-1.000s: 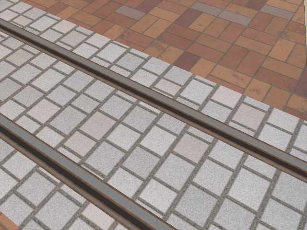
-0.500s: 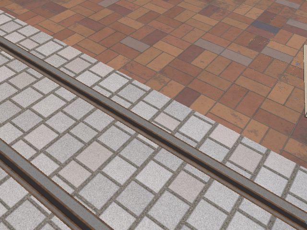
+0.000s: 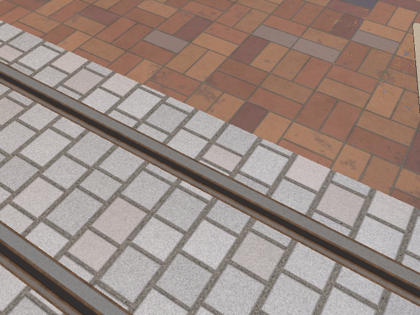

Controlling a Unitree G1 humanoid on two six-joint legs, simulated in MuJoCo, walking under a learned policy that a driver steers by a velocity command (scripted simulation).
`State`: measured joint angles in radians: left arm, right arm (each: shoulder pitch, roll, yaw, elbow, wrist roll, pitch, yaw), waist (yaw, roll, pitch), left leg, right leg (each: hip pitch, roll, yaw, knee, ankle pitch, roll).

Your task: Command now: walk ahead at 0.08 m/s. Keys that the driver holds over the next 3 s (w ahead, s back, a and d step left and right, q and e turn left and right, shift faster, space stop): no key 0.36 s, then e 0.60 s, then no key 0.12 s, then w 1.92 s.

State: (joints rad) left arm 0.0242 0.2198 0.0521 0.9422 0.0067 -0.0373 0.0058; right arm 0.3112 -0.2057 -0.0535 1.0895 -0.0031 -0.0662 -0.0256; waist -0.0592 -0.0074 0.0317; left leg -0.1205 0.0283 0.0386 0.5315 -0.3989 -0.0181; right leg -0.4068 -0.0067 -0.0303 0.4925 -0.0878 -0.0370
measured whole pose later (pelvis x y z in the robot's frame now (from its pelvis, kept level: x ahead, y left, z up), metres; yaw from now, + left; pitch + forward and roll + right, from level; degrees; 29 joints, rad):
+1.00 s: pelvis +0.06 -0.02 +0.01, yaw -17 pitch +3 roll +2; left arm 0.14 0.27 0.08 0.84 -0.01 0.01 0.03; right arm 0.06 -0.28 -0.09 0.86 0.00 -0.01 -0.08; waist 0.03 0.01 0.04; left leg -0.50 0.00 -0.11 0.85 -0.34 -0.08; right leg -0.32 0.10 0.12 0.44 -0.15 -0.08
